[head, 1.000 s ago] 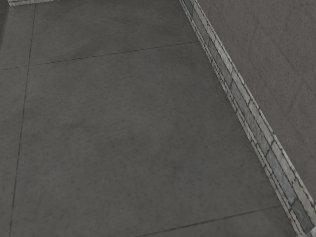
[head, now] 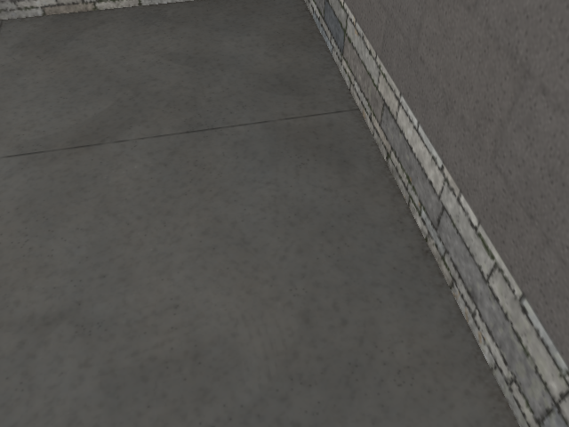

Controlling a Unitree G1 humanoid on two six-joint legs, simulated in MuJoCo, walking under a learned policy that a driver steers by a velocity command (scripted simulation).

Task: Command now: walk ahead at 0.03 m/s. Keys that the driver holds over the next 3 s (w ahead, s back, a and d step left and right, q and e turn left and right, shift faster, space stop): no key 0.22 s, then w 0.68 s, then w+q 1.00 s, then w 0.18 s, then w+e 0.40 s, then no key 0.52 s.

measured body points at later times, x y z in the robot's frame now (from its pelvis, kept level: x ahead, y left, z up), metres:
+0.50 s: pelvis +0.11 -0.02 +0.01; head +0.12 -0.03 +0.46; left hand +0.26 +0.18 -0.12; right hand -0.03 -0.23 -0.14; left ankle +0.04 +0.09 -0.74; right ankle +0.01 -0.15 -0.62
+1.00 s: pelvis +0.36 -0.06 -0.04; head +0.42 -0.07 +0.40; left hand +0.46 +0.21 -0.19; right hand +0.38 -0.31 -0.19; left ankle +0.50 +0.03 -0.71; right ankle +0.10 -0.13 -0.72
